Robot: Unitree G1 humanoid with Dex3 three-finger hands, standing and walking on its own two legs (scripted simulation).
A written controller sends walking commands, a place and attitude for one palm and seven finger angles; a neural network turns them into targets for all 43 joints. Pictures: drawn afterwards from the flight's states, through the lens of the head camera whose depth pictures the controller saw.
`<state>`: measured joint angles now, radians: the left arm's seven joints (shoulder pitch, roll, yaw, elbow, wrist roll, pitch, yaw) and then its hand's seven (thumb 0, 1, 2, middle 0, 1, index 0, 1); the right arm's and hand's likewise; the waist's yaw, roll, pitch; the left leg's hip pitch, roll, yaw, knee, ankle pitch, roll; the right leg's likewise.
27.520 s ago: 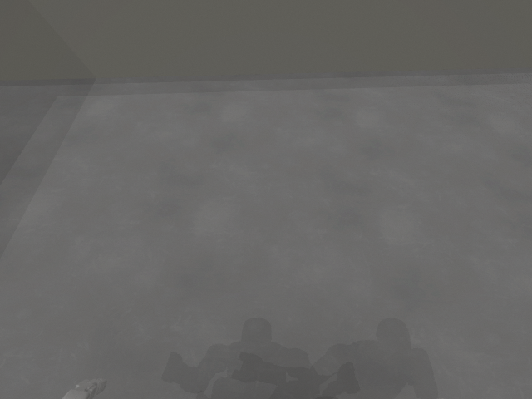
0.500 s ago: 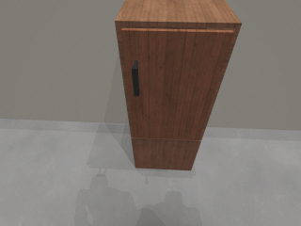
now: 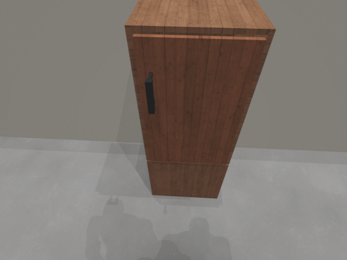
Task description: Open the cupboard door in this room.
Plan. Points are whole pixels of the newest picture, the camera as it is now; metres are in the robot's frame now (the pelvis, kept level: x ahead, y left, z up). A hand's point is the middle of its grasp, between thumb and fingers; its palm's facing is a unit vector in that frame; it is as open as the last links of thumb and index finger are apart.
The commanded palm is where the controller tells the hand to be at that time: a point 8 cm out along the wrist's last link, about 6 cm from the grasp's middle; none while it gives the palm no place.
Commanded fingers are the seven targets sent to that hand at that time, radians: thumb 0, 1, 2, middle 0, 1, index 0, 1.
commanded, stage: look again from close up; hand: left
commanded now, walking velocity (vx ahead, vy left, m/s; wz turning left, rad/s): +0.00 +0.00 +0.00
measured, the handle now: (151, 93) +0.58 +0.11 +0.06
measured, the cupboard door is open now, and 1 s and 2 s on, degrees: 0 0 0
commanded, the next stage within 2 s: shuffle to correct the standing spot in 0.12 s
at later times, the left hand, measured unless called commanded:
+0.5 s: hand out of the picture +0.08 +0.15 -0.17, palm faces -0.01 -0.98 -0.20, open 7.3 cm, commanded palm none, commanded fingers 0.00 0.90 0.90 -0.20 -0.30 -0.20 -0.30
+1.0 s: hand out of the picture +0.08 +0.12 -0.16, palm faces +0.04 -0.97 -0.22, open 7.3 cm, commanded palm none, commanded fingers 0.00 0.90 0.90 -0.20 -0.30 -0.20 -0.30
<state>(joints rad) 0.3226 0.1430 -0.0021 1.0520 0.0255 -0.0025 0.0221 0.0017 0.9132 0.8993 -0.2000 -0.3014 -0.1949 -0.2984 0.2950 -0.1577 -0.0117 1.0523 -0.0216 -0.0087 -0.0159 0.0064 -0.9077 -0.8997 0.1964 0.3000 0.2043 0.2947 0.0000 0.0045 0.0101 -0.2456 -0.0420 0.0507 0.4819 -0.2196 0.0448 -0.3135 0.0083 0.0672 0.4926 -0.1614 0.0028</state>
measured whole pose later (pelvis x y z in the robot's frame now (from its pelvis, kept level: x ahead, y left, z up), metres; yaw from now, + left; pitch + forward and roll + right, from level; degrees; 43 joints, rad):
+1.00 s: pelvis +0.06 -0.06 +0.00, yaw -1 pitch -1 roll +1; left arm 0.29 0.16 0.00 1.02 0.02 -0.01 0.03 0.00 0.91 0.90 -0.20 -0.30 -0.20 -0.30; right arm 0.16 -0.16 -0.02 1.00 -0.01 0.00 -0.02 0.00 -0.91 -0.90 0.20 0.30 0.20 0.29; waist 0.03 0.00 0.03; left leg -0.20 0.01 -0.03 0.44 -0.25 0.00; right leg -0.21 0.09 0.02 0.43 -0.21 -0.09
